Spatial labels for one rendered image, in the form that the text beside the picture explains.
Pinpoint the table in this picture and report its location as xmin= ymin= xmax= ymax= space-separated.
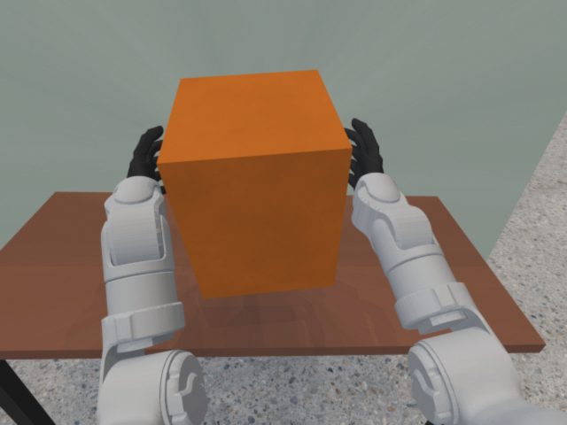
xmin=0 ymin=192 xmax=546 ymax=425

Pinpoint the robot right forearm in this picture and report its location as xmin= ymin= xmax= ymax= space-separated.
xmin=352 ymin=173 xmax=523 ymax=394

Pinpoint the robot left hand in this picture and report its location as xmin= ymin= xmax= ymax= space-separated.
xmin=127 ymin=126 xmax=166 ymax=195

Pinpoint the robot left forearm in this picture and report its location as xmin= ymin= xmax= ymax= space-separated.
xmin=97 ymin=176 xmax=185 ymax=425

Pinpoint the robot left upper arm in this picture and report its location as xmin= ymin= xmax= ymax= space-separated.
xmin=98 ymin=349 xmax=208 ymax=425

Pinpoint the robot right upper arm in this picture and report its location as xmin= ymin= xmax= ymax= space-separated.
xmin=408 ymin=327 xmax=567 ymax=425

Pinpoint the carton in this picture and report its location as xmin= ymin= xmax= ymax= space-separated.
xmin=156 ymin=70 xmax=353 ymax=299

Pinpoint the robot right hand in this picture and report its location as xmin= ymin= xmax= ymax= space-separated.
xmin=344 ymin=118 xmax=384 ymax=190

